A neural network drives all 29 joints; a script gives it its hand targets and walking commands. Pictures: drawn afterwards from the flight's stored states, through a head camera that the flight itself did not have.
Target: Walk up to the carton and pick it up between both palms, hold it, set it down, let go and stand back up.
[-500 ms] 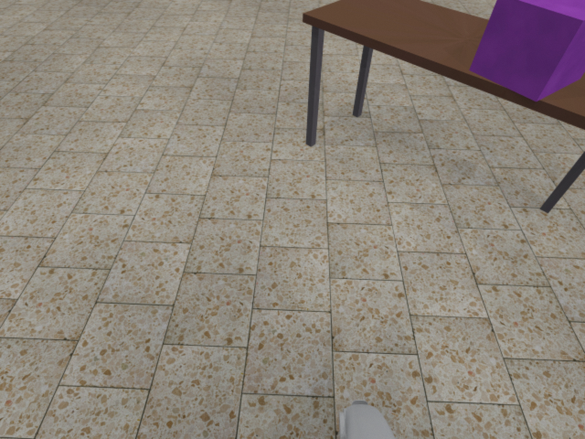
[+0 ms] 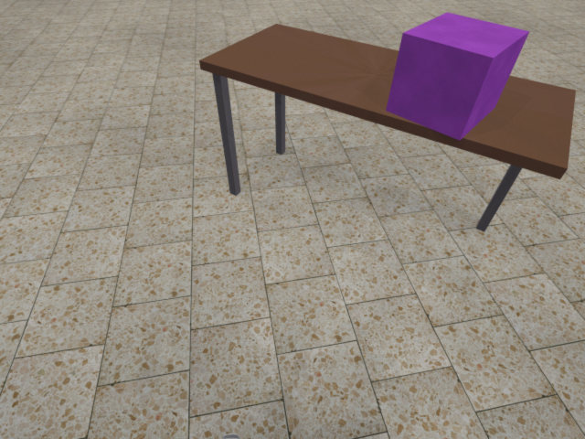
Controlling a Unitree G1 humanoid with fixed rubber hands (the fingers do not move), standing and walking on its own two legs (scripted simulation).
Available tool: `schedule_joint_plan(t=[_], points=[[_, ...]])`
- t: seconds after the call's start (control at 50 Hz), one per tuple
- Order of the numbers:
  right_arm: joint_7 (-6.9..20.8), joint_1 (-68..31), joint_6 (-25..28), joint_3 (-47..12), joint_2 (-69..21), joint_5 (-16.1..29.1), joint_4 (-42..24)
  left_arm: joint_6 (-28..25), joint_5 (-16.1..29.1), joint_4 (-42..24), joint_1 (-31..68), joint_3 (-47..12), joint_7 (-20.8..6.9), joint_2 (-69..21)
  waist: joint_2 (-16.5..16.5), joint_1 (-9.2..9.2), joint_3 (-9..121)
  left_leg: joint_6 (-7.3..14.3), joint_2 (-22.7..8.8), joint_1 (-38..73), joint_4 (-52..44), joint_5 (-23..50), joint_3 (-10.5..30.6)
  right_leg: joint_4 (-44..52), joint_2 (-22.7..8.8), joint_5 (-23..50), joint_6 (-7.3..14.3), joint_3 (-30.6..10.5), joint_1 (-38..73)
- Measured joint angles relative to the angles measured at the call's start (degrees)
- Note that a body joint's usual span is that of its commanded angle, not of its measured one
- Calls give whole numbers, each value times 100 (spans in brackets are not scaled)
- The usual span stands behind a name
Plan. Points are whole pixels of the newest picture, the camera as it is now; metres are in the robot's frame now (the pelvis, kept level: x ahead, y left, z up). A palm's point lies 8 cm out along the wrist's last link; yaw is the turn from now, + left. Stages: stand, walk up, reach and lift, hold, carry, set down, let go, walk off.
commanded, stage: walk up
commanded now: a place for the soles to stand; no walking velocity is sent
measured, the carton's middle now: (453, 73) +1.09 -0.43 +0.04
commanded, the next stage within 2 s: none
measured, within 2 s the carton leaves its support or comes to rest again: neither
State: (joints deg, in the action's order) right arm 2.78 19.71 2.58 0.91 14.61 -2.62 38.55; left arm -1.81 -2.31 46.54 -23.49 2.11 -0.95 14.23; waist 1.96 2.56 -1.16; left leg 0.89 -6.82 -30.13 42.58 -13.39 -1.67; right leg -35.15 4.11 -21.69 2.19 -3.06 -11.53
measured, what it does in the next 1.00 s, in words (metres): walks ahead, turning right: left foot, then right foot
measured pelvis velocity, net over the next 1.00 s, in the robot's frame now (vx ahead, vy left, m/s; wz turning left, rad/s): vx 0.44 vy -0.12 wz -0.42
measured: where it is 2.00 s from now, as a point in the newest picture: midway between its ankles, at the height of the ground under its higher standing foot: (360, 320)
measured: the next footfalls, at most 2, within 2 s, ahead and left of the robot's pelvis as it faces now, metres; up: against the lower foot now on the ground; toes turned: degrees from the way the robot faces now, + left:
left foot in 0.04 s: +0.18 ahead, +0.14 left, +0.00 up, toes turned +4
right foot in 0.48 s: +0.35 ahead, -0.22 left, +0.00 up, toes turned -21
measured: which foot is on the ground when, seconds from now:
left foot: up 0.00-0.02, down 0.04-0.52, up 0.54-1.00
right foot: down 0.00-0.06, up 0.08-0.46, down 0.48-1.00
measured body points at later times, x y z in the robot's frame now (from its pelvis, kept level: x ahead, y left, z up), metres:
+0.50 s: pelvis +0.23 -0.06 -0.01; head +0.24 -0.09 +0.44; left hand +0.44 +0.12 -0.10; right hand +0.11 -0.31 -0.15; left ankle +0.14 +0.14 -0.72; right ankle +0.31 -0.20 -0.73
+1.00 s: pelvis +0.44 -0.12 +0.00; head +0.44 -0.12 +0.45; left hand +0.51 +0.11 -0.13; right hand +0.46 -0.40 -0.11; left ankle +0.60 -0.06 -0.71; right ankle +0.31 -0.20 -0.72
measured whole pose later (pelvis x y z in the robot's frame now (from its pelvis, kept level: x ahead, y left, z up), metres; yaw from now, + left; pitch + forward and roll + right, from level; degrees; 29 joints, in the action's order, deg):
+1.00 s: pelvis +0.44 -0.12 +0.00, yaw -24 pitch -2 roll -2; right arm 3.0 16.2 1.0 2.1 13.8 -2.6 38.8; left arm -3.0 -1.8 45.5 -29.5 2.5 -0.1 11.5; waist 1.8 3.7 -1.8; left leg 1.9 -5.5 -26.7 37.7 -8.9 -3.7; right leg -31.0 3.1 -24.4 1.1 -2.6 -4.4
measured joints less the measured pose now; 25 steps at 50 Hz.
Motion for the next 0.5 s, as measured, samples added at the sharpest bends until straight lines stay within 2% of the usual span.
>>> schedule_joint_plan(t=[0.04, 0.08, 0.1, 0.14, 0.18, 0.26, 0.36, 0.4, 0.46, 0.5], points=[[-53, 126, 79, 44, 45, -20, -90, 36, 5, -2, -129, 57, -33, 56, -120, -59, 73, 45, 120, 376, -447, 328, -102, -422, -16, -425, -84, -146, 24], [-161, 177, 127, 76, 41, -103, -109, 113, -2, 8, -164, 127, -60, 127, -409, -204, 111, -76, 236, 406, -47, 6, -345, -1403, -141, -854, -29, -333, -257], [-224, 198, 116, 69, 58, -123, -100, 178, -28, -4, -152, 153, -67, 132, -457, -246, 127, -96, 195, 453, 116, -221, -452, -2067, -119, -883, -79, -308, -523], [-332, 239, 87, 82, 76, -75, 16, 302, -79, -75, -71, 167, -86, 145, -439, -309, 98, -76, 26, 720, 153, -521, -608, -3165, -132, -616, -162, 19, -1050], [-377, 314, 94, 79, 42, -31, 154, 343, -134, -181, 57, 210, -108, 197, -466, -408, 27, -99, -81, 1114, -139, -538, -745, -3588, -301, -253, -248, 326, -1481], [-340, 561, 174, 50, -28, -98, 362, 263, -59, -447, 395, 283, -205, 297, -585, -561, -142, -184, -108, 1865, -930, -431, -1022, -3081, -660, 434, -333, 376, -2123], [-317, 815, 147, 85, 16, -80, 575, 212, 39, -748, 804, 227, -353, 148, -460, -611, -344, -299, -156, 2585, -1483, -542, -1345, -1384, -972, 1165, -277, 333, -2278], [-321, 882, 131, 89, 51, -43, 607, 182, 25, -790, 916, 181, -403, 60, -365, -646, -361, -378, -210, 2802, -1525, -703, -1481, -815, -996, 1449, -196, 377, -2163], [-316, 967, 71, 84, 127, -25, 642, 110, -11, -825, 965, 135, -406, -48, -226, -695, -280, -457, -352, 3065, -1394, -1079, -1673, -304, -886, 1471, -86, 482, -1825], [-291, 981, -2, 81, 195, -13, 663, 8, -64, -853, 976, 136, -334, -104, -84, -619, -239, -333, -609, 3038, -845, -1481, -1747, -234, -651, 1379, -52, 529, -1656]])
